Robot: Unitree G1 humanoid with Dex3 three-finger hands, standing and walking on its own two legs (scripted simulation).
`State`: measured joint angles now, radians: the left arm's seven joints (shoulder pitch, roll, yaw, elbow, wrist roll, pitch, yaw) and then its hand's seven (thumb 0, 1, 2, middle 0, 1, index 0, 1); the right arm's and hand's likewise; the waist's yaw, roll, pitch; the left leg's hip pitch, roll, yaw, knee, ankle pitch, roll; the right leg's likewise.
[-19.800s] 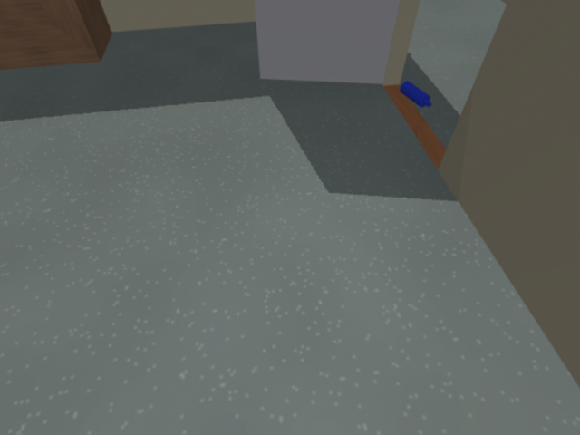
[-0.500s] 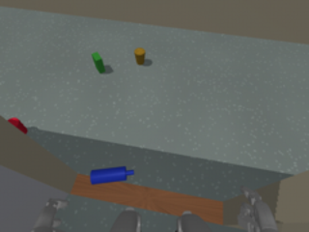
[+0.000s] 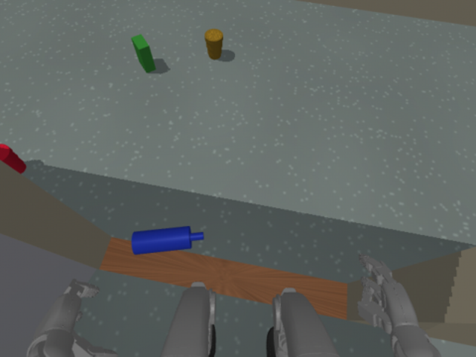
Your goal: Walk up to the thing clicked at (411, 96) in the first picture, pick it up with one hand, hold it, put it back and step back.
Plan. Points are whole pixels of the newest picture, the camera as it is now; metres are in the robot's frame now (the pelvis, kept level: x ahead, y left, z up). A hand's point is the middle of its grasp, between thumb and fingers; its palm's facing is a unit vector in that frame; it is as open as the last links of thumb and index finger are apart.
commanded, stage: rise first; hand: left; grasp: from above
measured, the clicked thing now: (169, 239) +0.43 +0.25 -0.59
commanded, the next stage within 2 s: none
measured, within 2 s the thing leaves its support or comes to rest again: neither
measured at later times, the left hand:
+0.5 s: hand (121, 267) +0.30 +0.31 -0.33, palm faces -0.45 -0.27 -0.85, open 14.0 cm
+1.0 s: hand (132, 251) +0.35 +0.32 -0.41, palm faces -0.44 -0.05 -0.90, open 14.2 cm
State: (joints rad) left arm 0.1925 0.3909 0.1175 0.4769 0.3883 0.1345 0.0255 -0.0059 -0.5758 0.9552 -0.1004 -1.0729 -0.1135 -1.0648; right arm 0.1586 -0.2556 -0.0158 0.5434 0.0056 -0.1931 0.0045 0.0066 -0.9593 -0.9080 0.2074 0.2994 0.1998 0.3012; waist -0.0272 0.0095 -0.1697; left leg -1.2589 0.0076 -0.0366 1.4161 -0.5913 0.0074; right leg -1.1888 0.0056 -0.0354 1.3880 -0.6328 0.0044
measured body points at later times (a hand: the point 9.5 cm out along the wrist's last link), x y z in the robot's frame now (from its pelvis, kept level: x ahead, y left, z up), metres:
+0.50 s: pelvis -0.07 -0.01 -0.20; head +0.15 +0.01 +0.20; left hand +0.32 +0.32 -0.28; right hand +0.06 -0.28 -0.33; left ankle +0.03 +0.11 -0.59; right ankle +0.01 -0.13 -0.59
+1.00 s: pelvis -0.07 +0.00 -0.26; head +0.15 +0.05 +0.12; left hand +0.37 +0.32 -0.36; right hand +0.00 -0.28 -0.38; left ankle +0.03 +0.11 -0.59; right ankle +0.01 -0.13 -0.59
